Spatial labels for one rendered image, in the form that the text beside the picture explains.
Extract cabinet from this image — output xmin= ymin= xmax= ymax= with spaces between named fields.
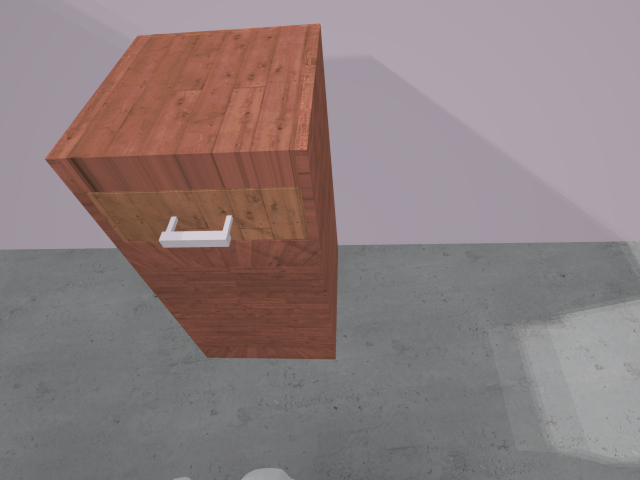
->
xmin=45 ymin=24 xmax=338 ymax=359

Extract drawer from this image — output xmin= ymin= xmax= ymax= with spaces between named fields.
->
xmin=87 ymin=186 xmax=308 ymax=242

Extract handle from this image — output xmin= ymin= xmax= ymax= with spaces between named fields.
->
xmin=159 ymin=215 xmax=233 ymax=248

